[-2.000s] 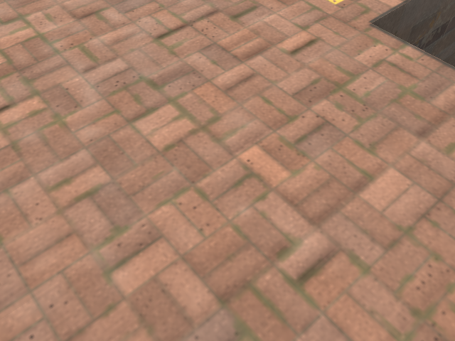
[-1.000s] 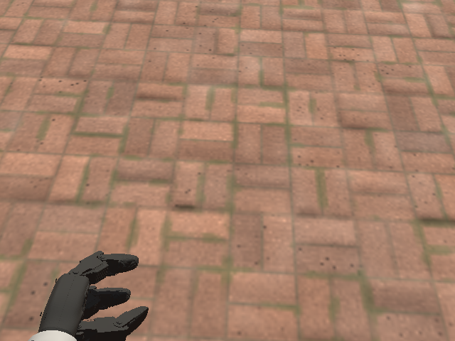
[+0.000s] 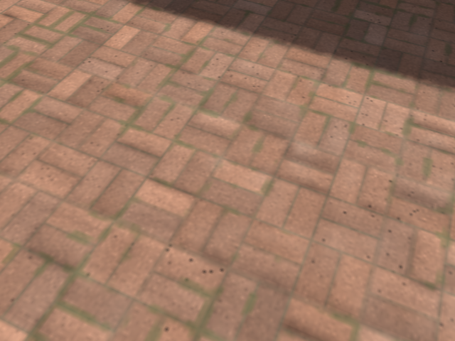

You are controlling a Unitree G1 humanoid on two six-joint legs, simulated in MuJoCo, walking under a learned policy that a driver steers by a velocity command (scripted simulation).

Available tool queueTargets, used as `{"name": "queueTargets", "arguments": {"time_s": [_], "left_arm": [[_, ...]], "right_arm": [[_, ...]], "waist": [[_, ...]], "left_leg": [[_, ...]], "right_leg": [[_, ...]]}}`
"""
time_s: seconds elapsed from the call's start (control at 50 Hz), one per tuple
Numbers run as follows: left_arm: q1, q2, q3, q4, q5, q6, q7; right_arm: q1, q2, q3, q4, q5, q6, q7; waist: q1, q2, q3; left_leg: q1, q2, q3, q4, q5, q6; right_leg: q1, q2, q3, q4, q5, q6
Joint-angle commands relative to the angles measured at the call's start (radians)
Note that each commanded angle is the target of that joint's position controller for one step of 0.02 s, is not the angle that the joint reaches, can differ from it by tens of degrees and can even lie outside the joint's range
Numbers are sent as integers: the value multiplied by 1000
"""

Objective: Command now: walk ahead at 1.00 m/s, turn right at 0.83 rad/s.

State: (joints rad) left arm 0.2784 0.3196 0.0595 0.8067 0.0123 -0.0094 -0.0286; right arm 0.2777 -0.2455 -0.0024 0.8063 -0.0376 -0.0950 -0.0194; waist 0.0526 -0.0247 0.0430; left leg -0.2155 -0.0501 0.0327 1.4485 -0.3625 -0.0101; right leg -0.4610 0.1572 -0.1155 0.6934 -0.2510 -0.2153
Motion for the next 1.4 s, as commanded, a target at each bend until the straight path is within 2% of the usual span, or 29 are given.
{"name": "queueTargets", "arguments": {"time_s": [0.02, 0.06, 0.1, 0.2, 0.28, 0.3, 0.32, 0.34, 0.36, 0.38, 0.42, 0.5, 0.64, 0.7, 0.74, 0.76, 0.78, 0.8, 0.84, 0.94, 1.1, 1.12, 1.14, 1.16, 1.18, 1.2, 1.24, 1.3, 1.4], "left_arm": [[146, 118, 40, -4, 8, 0, 28], [114, 116, 32, -10, 3, -34, 31], [93, 140, 37, -26, -5, -61, 23], [140, 165, 62, -34, -22, -66, 8], [173, 193, 80, -28, -18, -47, 25], [116, 206, 83, -45, -24, -50, 25], [73, 136, 66, -81, -37, -59, 25], [211, -117, -7, -93, -17, -50, 37], [280, 19, -5, -153, -63, -47, 34], [168, 106, 21, -163, -74, -28, 46], [44, 145, 45, -192, -56, 7, 50], [3, 36, 26, -259, -51, 48, 46], [-95, 71, 37, -267, -34, 54, -12], [-83, 126, 68, -272, -38, 60, -23], [104, 185, 109, -222, -36, 48, 1], [62, 298, 128, -246, -44, 42, 23], [-2, 325, 121, -316, 13, 20, 9], [-17, 274, 110, -335, 4, 3, -4], [-96, 188, 85, -330, -39, -5, 10], [-152, 156, 71, -330, -8, 29, 59], [-163, 76, 35, -304, -10, 44, 47], [-120, 34, 23, -292, 0, 40, 47], [-44, 4, 16, -289, 10, 35, 50], [-84, 59, 34, -312, -1, 27, 54], [-122, 130, 58, -297, -17, 27, 61], [-126, 133, 67, -279, -22, 33, 64], [-98, 73, 56, -250, -13, 50, 68], [-122, -24, 19, -241, -17, 46, 58], [-124, 47, 36, -235, -46, 44, 47]], "right_arm": [[-103, -133, -4, -198, -22, -56, 18], [-98, -118, 9, -200, -47, -1, 20], [-166, -104, 21, -237, -42, 28, 27], [-355, -63, 42, -305, 14, 22, 41], [-253, -139, 10, -282, -5, -9, 8], [-105, -172, -5, -247, -2, -23, -2], [94, -234, -28, -207, -16, -34, -13], [133, -264, -56, -216, 24, -34, -11], [106, -293, -73, -215, 34, -12, 2], [1, -198, -64, -258, 22, 5, -10], [-97, -117, -46, -247, 17, 22, -13], [-213, -125, -68, -177, 31, 13, -11], [-260, -222, -108, -128, 69, 35, -12], [-249, -252, -125, -123, 90, 51, -3], [-223, -218, -120, -118, 89, 68, 5], [-151, -114, -91, -147, 31, 67, 12], [-125, -160, -89, -186, 26, 56, 17], [-210, -217, -97, -186, 43, 41, 22], [-247, -196, -93, -175, 36, 39, 11], [-196, -117, -71, -131, 35, 77, 10], [-160, -94, -68, -135, 25, 84, 30], [-158, -123, -73, -147, 3, 79, 31], [-177, -195, -84, -169, -14, 77, 24], [-188, -203, -86, -162, -31, 72, 22], [-209, -179, -84, -177, -20, 64, 18], [-225, -171, -86, -175, 1, 64, 12], [-239, -137, -76, -172, 28, 67, 4], [-217, -96, -67, -152, 30, 84, 1], [-122, -196, -110, -132, 46, 117, -23]], "waist": [[-38, 155, -36], [-98, 163, 50], [-98, 122, 77], [26, -8, 16], [3, -31, -95], [-90, -38, -168], [-173, -11, -292], [-107, 245, -494], [-78, 424, -634], [-103, 280, -485], [-80, 97, -227], [-5, 160, -41], [-24, 109, -95], [-1, 111, -106], [92, 17, -158], [-10, -296, -148], [-32, -313, -376], [23, -123, -398], [-35, 20, -228], [-68, -17, -228], [-70, -122, -174], [-55, -55, -149], [6, 171, -129], [-10, 323, -106], [-36, 233, -76], [-31, 174, -70], [-23, 137, -84], [-39, 167, -124], [-83, 225, -152]], "left_leg": [[-632, 90, -161, 51, 23, 8], [-506, 138, -141, -96, 7, -27], [-393, 162, -83, -313, 61, -51], [-203, 98, -21, -791, 438, -47], [-56, -10, -40, -992, 387, -13], [117, 28, -67, -1046, 480, 4], [376, 190, -168, -986, 538, 39], [753, 479, -452, -802, 1015, 114], [773, 612, -780, -935, 697, 238], [634, 524, -638, -989, 548, 225], [328, 411, -336, -1028, 660, 184], [10, 339, -55, -1172, 673, 180], [105, 336, 157, -1095, 697, 146], [164, 343, 188, -946, 859, 108], [35, 279, 219, -588, 760, 41], [-264, 136, 217, -288, -157, -32], [-509, -27, -26, -11, -347, -68], [-536, 20, -160, -23, -266, -42], [-514, 75, -172, -163, -150, -26], [-228, 64, -85, -518, -37, -64], [-16, 50, -33, -906, 201, -9], [18, 135, -125, -995, 264, 25], [29, 329, -347, -1079, 424, 124], [-91, 453, -549, -1176, 363, 281], [-102, 423, -526, -1176, 295, 295], [-76, 374, -450, -1149, 285, 260], [-32, 321, -345, -1112, 368, 220], [24, 232, -207, -1078, 433, 183], [151, 309, -217, -1020, 544, 222]], "right_leg": [[445, -370, 823, -507, -247, -194], [182, -278, 672, -521, -113, -162], [16, -197, 541, -555, 1, -143], [99, -131, 460, -505, 314, -39], [336, -107, 482, -154, 777, 85], [296, -78, 474, 37, 737, 123], [155, -51, 433, 293, 450, 149], [-153, 13, 388, 615, -490, 192], [-261, -69, 338, 807, -390, 219], [-315, -145, 285, 819, -279, 252], [-305, -205, 201, 797, -181, 291], [-215, -275, 157, 542, -138, 297], [-16, -244, 61, 70, 195, 207], [73, -179, -8, -21, 99, 144], [352, -109, 17, -190, 257, 58], [518, -307, 358, -175, 867, -48], [699, -502, 861, -290, 587, -293], [677, -501, 831, -359, 441, -244], [482, -416, 650, -344, 373, -126], [202, -309, 418, -283, 593, -48], [78, -255, 453, -209, 91, 65], [44, -194, 411, -131, -32, 125], [-26, -61, 287, 59, -264, 197], [-41, -72, 262, 209, -374, 235], [-51, -94, 292, 344, -343, 250], [-79, -91, 291, 412, -299, 261], [-74, -105, 293, 448, -251, 287], [28, -147, 192, 191, -224, 302], [95, -134, 90, -104, -105, 266]]}}
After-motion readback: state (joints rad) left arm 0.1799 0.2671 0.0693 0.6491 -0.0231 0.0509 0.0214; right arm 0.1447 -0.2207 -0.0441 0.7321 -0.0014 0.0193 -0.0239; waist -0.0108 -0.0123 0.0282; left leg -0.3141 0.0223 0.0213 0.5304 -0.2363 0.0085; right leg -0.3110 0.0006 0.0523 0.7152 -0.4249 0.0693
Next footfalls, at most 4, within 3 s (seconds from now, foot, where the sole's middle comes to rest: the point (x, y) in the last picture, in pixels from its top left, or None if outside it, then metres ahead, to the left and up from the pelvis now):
0.32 left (189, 318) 0.53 0.14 -0.74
0.74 right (292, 312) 0.57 -0.16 -0.74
1.12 left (240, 253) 0.76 0.00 -0.74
1.46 right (265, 330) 0.51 -0.08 -0.74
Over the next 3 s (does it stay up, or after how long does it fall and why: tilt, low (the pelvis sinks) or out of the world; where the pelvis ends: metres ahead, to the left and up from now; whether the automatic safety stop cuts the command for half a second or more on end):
stays up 0.61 -0.22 0.03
